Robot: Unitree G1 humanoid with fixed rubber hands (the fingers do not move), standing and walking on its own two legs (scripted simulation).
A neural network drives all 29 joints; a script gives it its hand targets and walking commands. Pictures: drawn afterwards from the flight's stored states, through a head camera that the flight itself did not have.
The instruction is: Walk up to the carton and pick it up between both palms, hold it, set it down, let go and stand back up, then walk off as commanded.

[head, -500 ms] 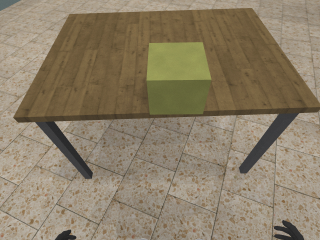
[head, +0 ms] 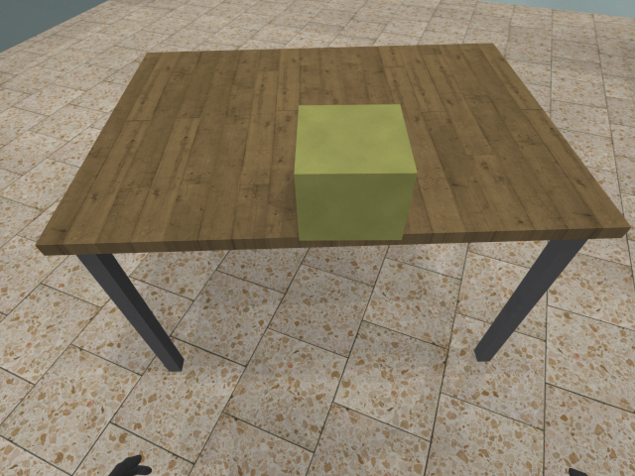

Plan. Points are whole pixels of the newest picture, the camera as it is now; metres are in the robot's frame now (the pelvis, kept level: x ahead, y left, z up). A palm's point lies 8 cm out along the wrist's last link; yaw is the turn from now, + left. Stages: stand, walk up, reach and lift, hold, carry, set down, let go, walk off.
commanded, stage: stand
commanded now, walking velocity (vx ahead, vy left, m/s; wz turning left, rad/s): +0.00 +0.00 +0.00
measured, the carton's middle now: (349, 172) +0.63 -0.03 +0.01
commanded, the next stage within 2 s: none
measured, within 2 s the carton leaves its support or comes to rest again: neither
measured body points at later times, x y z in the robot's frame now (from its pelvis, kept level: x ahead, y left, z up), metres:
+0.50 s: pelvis +0.00 +0.00 +0.00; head +0.02 +0.01 +0.45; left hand +0.12 +0.30 -0.11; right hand +0.11 -0.32 -0.11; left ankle +0.04 +0.11 -0.72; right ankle +0.03 -0.13 -0.72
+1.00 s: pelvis +0.00 +0.00 +0.00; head +0.02 +0.01 +0.45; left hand +0.12 +0.30 -0.11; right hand +0.11 -0.32 -0.11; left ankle +0.04 +0.11 -0.72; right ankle +0.03 -0.13 -0.72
